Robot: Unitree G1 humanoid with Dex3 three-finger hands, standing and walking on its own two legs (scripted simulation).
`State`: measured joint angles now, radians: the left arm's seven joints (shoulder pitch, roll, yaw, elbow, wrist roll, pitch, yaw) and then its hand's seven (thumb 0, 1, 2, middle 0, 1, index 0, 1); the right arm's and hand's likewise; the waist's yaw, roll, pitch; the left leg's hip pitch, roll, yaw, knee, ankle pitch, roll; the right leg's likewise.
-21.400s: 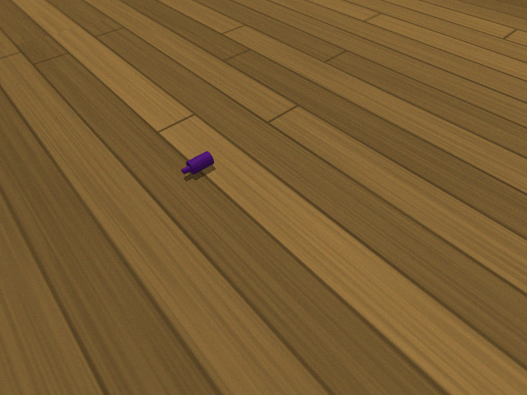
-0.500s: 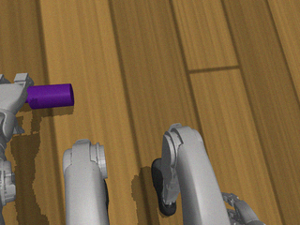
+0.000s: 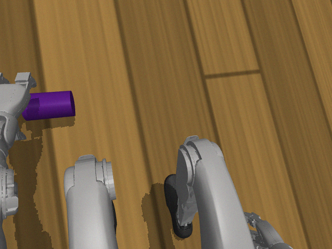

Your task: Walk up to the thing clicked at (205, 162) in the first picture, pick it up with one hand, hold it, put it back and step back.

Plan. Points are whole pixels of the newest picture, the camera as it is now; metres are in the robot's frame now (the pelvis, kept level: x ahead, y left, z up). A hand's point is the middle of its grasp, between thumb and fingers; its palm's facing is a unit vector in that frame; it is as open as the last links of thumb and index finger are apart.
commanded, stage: approach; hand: left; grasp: from above
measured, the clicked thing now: (41, 106) +0.49 +0.28 -0.30
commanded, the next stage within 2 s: close in in 0.52 s
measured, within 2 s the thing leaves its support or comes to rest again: neither
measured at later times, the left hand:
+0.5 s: hand (41, 98) +0.48 +0.25 -0.19, palm faces -0.49 -0.03 -0.87, open 13.5 cm
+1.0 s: hand (37, 107) +0.46 +0.26 -0.21, palm faces -0.46 -0.03 -0.89, open 13.7 cm
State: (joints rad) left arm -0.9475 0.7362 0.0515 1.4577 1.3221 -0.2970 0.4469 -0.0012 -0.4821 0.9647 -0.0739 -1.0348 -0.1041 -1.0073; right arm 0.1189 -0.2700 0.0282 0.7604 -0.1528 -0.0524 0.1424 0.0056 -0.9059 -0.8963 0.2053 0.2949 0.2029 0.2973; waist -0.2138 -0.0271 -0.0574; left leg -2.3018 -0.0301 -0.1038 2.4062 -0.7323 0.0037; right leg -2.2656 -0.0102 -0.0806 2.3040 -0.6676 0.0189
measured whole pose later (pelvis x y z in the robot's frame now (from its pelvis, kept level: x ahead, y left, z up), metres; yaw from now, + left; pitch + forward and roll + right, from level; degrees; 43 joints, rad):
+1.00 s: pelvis -0.01 +0.00 -0.01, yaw -2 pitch +34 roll -9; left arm -1.07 0.78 0.03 1.66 1.39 -0.26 0.53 0.00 -0.44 0.93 -0.06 -1.06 -0.12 -1.01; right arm 0.10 -0.30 0.11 0.70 -0.18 -0.09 0.15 0.00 -0.90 -0.90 0.20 0.29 0.20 0.30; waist -0.32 -0.06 -0.02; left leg -2.33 -0.03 -0.13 2.45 -0.71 0.00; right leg -2.28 0.00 -0.11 2.32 -0.63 0.02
